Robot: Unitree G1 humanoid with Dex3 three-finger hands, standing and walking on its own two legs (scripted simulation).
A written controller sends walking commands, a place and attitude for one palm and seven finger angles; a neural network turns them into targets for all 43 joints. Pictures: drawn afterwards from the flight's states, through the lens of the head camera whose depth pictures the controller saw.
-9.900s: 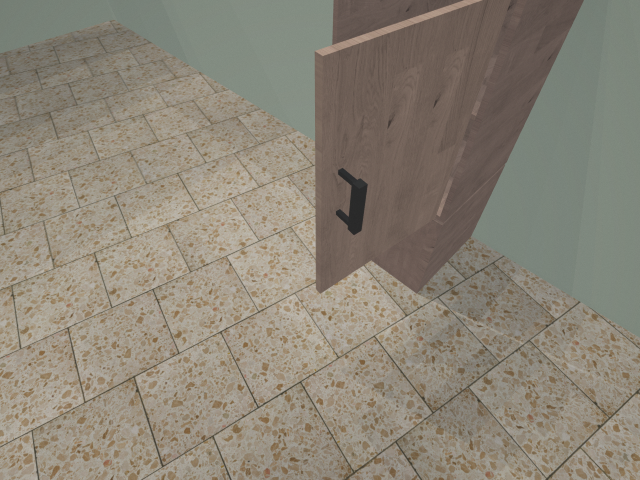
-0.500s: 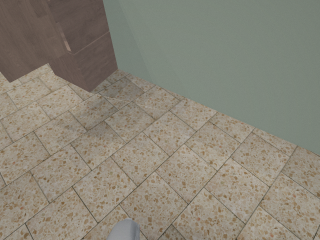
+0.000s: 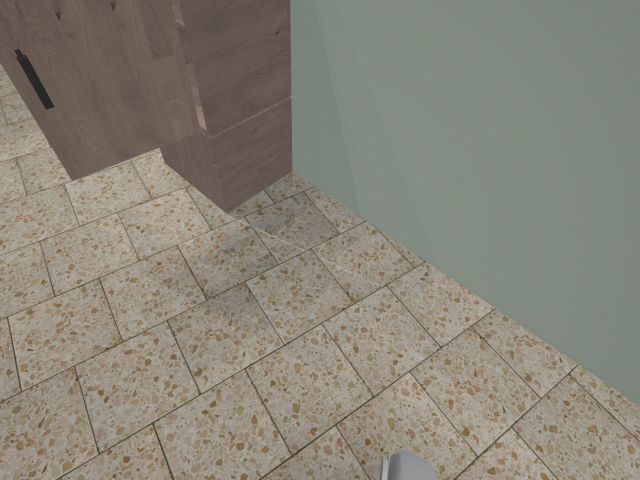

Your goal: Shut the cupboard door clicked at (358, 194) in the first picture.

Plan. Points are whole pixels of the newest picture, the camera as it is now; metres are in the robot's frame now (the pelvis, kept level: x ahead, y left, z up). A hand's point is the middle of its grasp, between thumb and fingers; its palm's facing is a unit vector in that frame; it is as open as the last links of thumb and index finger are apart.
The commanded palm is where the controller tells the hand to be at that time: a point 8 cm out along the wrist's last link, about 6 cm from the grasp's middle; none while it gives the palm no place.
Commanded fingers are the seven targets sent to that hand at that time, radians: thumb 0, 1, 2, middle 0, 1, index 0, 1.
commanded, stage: walk to a spot facing it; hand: left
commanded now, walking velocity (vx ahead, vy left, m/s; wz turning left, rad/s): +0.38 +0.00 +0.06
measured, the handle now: (33, 79) +0.90 +0.75 -0.03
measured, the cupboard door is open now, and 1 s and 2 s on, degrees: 82 82 82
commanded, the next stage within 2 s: turn to face it in 0.74 s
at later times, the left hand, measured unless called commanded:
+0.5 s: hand (239, 403) +0.25 +0.14 -0.17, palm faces +0.13 -0.97 -0.22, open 7.1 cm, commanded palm none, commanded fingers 0.00 0.90 0.90 -0.20 -0.30 -0.20 -0.30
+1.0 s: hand (225, 287) +0.46 +0.21 -0.17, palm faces +0.22 -0.96 -0.19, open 7.3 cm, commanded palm none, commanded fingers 0.00 0.90 0.90 -0.20 -0.30 -0.20 -0.30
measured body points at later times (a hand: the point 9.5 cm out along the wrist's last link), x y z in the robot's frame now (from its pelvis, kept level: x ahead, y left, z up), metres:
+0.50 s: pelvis +0.23 -0.05 +0.00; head +0.26 -0.05 +0.45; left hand +0.24 +0.19 -0.15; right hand +0.28 -0.28 -0.15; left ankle +0.30 +0.09 -0.69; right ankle +0.18 -0.15 -0.74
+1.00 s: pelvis +0.43 +0.02 +0.00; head +0.45 +0.03 +0.45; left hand +0.45 +0.26 -0.16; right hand +0.49 -0.21 -0.15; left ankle +0.41 +0.09 -0.74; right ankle +0.53 -0.12 -0.70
